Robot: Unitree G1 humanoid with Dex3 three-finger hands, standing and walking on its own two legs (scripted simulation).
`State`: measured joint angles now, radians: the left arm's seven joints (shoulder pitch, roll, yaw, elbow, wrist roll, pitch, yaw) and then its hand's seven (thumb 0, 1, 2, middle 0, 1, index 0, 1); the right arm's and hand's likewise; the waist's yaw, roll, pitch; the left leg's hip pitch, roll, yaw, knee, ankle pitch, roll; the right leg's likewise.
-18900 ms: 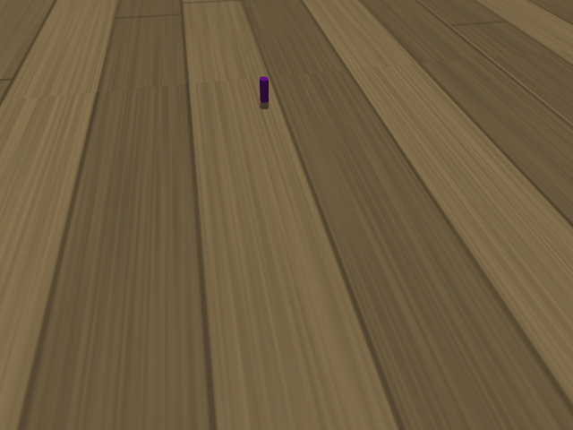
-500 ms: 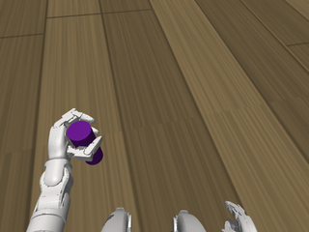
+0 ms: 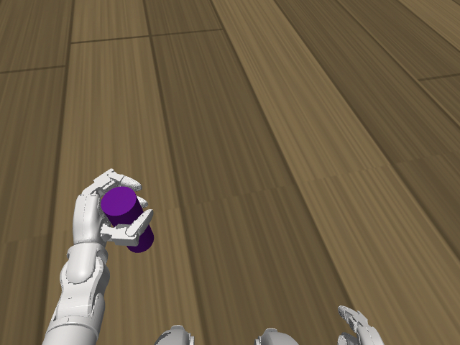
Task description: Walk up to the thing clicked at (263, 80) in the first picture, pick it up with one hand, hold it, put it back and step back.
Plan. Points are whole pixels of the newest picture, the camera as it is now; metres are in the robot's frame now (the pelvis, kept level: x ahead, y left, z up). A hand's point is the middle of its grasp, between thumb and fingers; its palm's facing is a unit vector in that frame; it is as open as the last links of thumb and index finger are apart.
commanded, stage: hold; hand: left
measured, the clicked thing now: (130, 222) +0.33 +0.18 -0.01
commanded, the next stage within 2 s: none
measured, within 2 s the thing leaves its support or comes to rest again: neither
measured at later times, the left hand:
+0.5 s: hand (125, 209) +0.32 +0.17 +0.04, palm faces +0.12 -0.99 -0.02, open 7.8 cm
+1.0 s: hand (126, 207) +0.32 +0.17 +0.05, palm faces +0.12 -0.99 -0.01, open 7.8 cm
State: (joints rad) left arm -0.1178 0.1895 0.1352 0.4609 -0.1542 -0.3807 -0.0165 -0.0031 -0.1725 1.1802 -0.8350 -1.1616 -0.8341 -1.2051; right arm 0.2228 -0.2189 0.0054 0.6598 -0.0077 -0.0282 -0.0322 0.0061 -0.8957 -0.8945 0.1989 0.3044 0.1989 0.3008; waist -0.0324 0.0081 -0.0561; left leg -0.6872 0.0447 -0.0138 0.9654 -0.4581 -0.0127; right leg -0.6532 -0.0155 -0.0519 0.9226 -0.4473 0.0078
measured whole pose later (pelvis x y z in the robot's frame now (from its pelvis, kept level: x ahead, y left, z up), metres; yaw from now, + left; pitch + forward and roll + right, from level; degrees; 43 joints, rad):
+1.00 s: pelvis -0.01 +0.01 +0.02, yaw +0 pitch +6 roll -1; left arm -0.13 0.17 0.12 0.48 -0.14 -0.36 0.00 0.00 -0.15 1.16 -0.83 -1.15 -0.83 -1.20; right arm 0.23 -0.21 0.00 0.67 0.00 -0.03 -0.02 0.01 -0.91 -0.90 0.20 0.30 0.20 0.30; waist -0.03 0.01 -0.02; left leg -0.54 0.04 0.00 0.85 -0.40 0.00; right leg -0.51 -0.02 -0.04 0.80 -0.39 0.02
